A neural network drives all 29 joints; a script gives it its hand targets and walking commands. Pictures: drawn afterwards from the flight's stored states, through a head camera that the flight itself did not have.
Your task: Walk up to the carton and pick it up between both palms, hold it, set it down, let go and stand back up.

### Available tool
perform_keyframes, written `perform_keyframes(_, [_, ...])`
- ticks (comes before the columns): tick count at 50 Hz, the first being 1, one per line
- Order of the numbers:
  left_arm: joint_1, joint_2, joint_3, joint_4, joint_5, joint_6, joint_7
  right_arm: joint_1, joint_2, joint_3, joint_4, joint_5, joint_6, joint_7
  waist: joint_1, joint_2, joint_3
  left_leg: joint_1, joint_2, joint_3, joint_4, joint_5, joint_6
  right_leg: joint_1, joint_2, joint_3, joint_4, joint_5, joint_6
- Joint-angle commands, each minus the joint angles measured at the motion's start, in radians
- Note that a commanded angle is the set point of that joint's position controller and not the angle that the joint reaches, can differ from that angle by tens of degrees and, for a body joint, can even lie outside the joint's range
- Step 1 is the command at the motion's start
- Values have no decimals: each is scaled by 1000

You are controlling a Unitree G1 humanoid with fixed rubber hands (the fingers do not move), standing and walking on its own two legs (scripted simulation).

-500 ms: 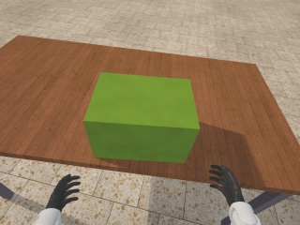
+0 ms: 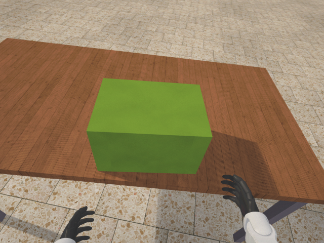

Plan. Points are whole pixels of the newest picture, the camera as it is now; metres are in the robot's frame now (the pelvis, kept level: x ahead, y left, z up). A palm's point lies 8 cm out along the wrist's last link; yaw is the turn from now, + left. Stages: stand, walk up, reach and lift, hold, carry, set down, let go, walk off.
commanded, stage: let go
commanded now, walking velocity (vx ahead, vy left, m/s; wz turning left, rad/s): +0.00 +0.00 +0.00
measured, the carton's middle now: (150, 126) +0.45 +0.04 +0.02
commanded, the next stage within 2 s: stand in 0.24 s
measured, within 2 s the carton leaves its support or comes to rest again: neither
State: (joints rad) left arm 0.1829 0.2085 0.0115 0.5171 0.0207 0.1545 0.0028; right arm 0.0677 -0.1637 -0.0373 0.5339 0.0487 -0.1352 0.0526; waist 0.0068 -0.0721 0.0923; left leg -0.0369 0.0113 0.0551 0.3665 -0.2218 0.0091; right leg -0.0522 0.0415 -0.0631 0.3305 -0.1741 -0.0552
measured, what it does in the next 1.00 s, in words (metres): stands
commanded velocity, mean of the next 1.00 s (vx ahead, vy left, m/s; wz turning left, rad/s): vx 0.00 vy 0.00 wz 0.00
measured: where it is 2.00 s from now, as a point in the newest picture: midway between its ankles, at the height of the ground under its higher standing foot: outside the picture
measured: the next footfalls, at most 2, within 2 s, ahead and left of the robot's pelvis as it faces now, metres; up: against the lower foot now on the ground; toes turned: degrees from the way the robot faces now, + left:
none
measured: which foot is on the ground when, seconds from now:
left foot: down 0.00-1.00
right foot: down 0.00-1.00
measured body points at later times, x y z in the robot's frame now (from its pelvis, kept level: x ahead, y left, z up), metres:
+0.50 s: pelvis -0.01 +0.02 -0.01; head +0.00 +0.02 +0.44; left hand +0.14 +0.26 -0.11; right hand +0.23 -0.21 -0.02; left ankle +0.00 +0.11 -0.75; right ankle +0.01 -0.09 -0.75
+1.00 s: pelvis +0.02 +0.04 -0.02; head +0.02 +0.04 +0.43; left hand +0.20 +0.25 -0.12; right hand +0.23 -0.21 -0.02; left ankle +0.00 +0.11 -0.75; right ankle +0.02 -0.09 -0.75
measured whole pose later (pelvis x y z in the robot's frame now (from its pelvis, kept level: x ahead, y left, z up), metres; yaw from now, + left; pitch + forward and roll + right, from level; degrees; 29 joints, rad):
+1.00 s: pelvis +0.02 +0.04 -0.02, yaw -8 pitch +2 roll -1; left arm 0.18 0.18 0.03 0.72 0.04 0.01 -0.06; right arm 0.12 -0.22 0.00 0.32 -0.03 -0.07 0.00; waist 0.00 0.03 -0.04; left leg -0.25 0.03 0.20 0.57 -0.36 0.07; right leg -0.32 0.05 0.08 0.55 -0.26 0.01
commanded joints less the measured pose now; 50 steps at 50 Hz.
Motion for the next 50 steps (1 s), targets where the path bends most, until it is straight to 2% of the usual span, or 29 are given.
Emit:
perform_keyframes(1, [-76, 69, 26, -117, 31, -24, 21, 72, -113, -25, 199, -25, 98, -18, 8, 178, 24, -116, 29, -2, -97, 95, -34, 13, -41, 62, -66, -84, -15])
perform_keyframes(2, [-73, 62, 32, -155, 46, -23, 31, 70, -119, -31, 210, -18, 91, -11, 12, 211, 23, -90, 35, -13, -98, 118, -44, 20, -39, 64, -70, -88, -27])
perform_keyframes(3, [-66, 59, 20, -129, 50, -17, 32, 68, -130, -25, 220, -23, 92, -10, -3, 207, 25, -96, 37, -15, -96, 108, -47, 28, -35, 59, -73, -72, -23])
perform_keyframes(4, [-65, 39, 9, -143, 48, -23, 34, 75, -126, -25, 235, -19, 84, -7, 5, 234, 25, -111, 44, -17, -102, 112, -56, 22, -33, 52, -63, -62, -27])
perform_keyframes(9, [-62, 45, 5, -130, 53, -11, 25, 69, -127, -31, 223, -36, 78, -5, -16, 185, 59, -113, 32, 2, -93, 80, -48, 18, -41, 51, -77, -83, -21])
perform_keyframes(10, [-62, 42, -6, -121, 46, -1, 21, 69, -136, -34, 236, -32, 84, -7, -25, 184, 83, -107, 41, -16, -99, 92, -46, 6, -37, 49, -76, -80, -27])
perform_keyframes(11, [-74, 30, -4, -123, 50, 0, 19, 60, -135, -26, 230, -35, 85, -5, -13, 199, 80, -118, 42, -12, -95, 94, -44, 11, -33, 49, -66, -73, -27])
perform_keyframes(12, [-49, 28, -1, -108, 62, 8, 20, 72, -135, -21, 244, -34, 88, -4, -11, 190, 75, -104, 42, -10, -87, 122, -46, 30, -35, 53, -70, -57, -28])
perform_keyframes(13, [-10, 123, 41, -61, 56, -105, -14, 3, -223, -45, 68, -137, 121, -15, 29, 323, 107, -127, 90, -71, -25, 74, -36, -220, -119, 153, 15, 88, 37])
perform_keyframes(14, [20, 144, 43, -13, 53, -143, -27, -6, -223, -55, 26, -130, 139, -24, 26, 286, 101, -154, 122, -93, -51, -107, -12, -267, -113, 152, 38, 22, 57])
perform_keyframes(15, [15, 147, 41, 10, 36, -159, -40, -13, -240, -57, 8, -122, 147, -29, 22, 195, 104, -159, 132, -77, -80, -257, -2, -306, -103, 159, 22, -20, 59])
perform_keyframes(16, [-19, 154, 43, 14, 43, -172, -47, 48, -204, -53, -23, -113, 143, -34, -4, 201, 117, -152, 141, -108, -54, -161, -6, -303, -115, 174, 25, 54, 57])
perform_keyframes(17, [-39, 140, 44, 20, 47, -183, -42, 75, -224, -51, -28, -109, 144, -37, -15, 176, 41, -179, 125, -83, -32, -129, 2, -255, -117, 190, 34, 93, 43])
perform_keyframes(18, [-28, 115, 36, 18, 37, -191, -51, 93, -193, -39, -38, -103, 143, -39, -15, 180, -8, -189, 117, -98, -34, -165, 2, -239, -108, 185, 52, 101, 45])
perform_keyframes(19, [-1, 102, 35, 29, 42, -196, -53, 133, -193, -30, -39, -104, 139, -37, -9, 167, -26, -163, 126, -87, -19, -159, 6, -275, -107, 192, 70, 53, 35])
perform_keyframes(20, [-26, 89, 34, 48, 35, -195, -53, 90, -229, -46, -58, -117, 141, -33, -9, 106, -108, -81, 133, -96, -2, -125, 14, -296, -82, 170, 93, 84, 52])
perform_keyframes(21, [-28, 96, 35, 45, 34, -194, -53, 86, -235, -36, -69, -112, 141, -34, -10, 123, -153, -72, 143, -78, 18, -58, 24, -269, -81, 143, 105, 109, 62])
perform_keyframes(22, [-55, 65, 26, 33, 36, -197, -55, 93, -257, -38, -97, -115, 133, -27, -23, 28, -189, -79, 140, -84, 40, -24, 25, -250, -76, 143, 114, 151, 71])
perform_keyframes(23, [-36, 100, 39, 55, 17, -195, -59, 73, -209, -35, -121, -109, 136, -34, -26, 117, -164, -110, 154, -83, 16, -107, 25, -285, -70, 175, 89, 79, 82])
perform_keyframes(24, [-15, 112, 44, 64, 18, -192, -60, 66, -207, -29, -135, -108, 138, -36, -15, 145, -129, -134, 162, -87, -3, -179, 26, -308, -68, 178, 82, 50, 88])
perform_keyframes(26, [-43, 121, 48, 64, 27, -190, -65, 92, -202, -21, -145, -106, 140, -36, -31, 129, -93, -174, 160, -89, -9, -186, 21, -313, -65, 195, 90, 67, 89])
perform_keyframes(30, [-13, 113, 47, 89, 30, -193, -66, 117, -215, -24, -151, -106, 135, -42, -25, 107, -106, -160, 162, -80, 8, -151, 24, -331, -61, 202, 97, 81, 87])
perform_keyframes(41, [-25, 96, 48, 111, 22, -179, -60, 143, -182, -14, -157, -94, 132, -53, -27, 140, -142, -133, 164, -25, 64, 80, 31, -334, -47, 203, 155, 102, 86])
perform_keyframes(50, [-45, 82, 49, 117, 16, -161, -54, 164, -161, -11, -161, -91, 141, -62, -30, 141, -138, -134, 166, 13, 82, 170, 36, -325, -39, 200, 188, 102, 87])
